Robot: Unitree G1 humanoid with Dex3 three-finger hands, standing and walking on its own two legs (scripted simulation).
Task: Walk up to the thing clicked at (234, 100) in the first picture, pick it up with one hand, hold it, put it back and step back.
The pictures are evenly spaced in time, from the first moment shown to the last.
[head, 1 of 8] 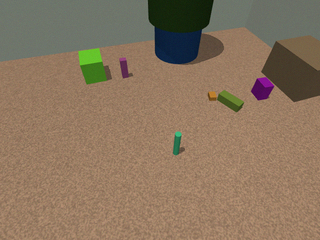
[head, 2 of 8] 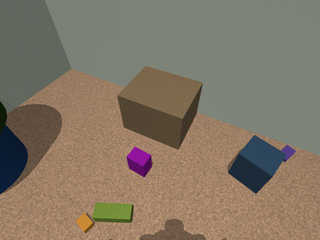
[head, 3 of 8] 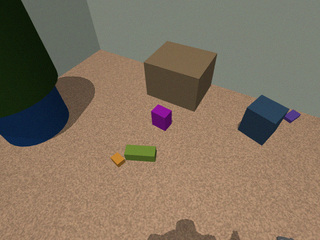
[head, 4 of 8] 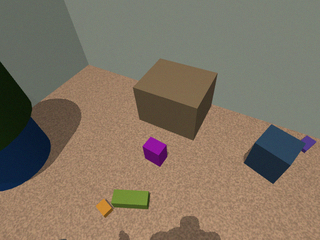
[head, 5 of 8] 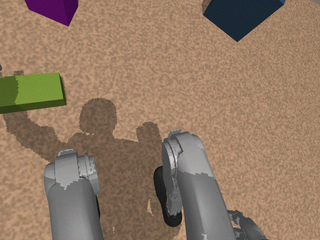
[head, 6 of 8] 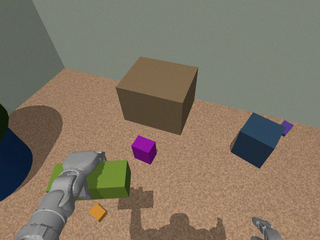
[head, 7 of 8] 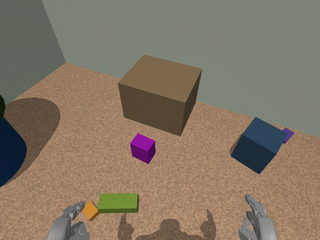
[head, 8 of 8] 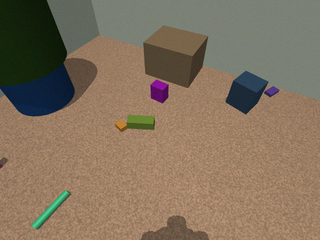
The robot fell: no
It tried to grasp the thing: yes
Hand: left
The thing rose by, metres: 0.67
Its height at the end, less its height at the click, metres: +0.00
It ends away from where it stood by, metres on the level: 0.02
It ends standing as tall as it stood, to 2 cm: yes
